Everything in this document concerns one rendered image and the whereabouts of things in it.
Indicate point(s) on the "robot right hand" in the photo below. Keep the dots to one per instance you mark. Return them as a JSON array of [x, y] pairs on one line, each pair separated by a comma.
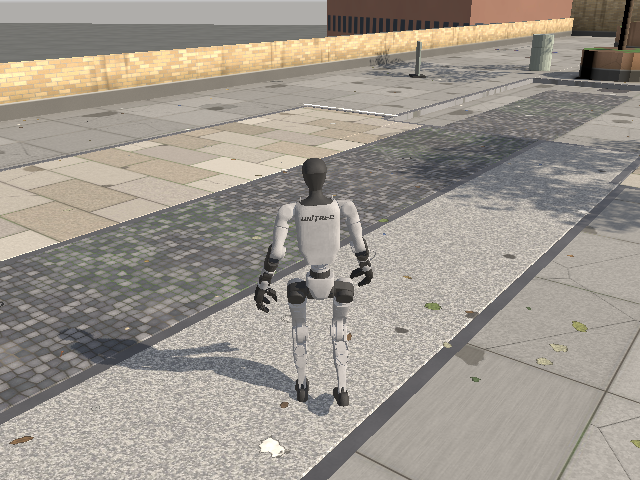
[[358, 272]]

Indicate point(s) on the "robot left hand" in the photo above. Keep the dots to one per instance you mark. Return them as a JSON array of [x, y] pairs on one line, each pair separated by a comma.
[[259, 298]]

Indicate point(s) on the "robot left forearm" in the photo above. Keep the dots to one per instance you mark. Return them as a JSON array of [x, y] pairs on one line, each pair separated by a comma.
[[268, 270]]

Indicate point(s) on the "robot right forearm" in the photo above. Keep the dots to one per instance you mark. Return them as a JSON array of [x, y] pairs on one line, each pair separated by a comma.
[[364, 259]]

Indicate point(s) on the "right robot upper arm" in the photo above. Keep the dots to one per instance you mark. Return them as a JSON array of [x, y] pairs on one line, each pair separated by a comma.
[[348, 209]]

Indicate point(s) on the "left robot upper arm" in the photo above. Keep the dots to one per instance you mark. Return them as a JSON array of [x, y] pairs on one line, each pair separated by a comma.
[[285, 213]]

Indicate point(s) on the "left robot foot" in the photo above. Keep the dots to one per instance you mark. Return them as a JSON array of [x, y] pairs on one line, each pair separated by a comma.
[[302, 394]]

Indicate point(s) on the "robot torso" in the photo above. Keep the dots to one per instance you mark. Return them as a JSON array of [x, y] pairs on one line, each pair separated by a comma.
[[318, 236]]

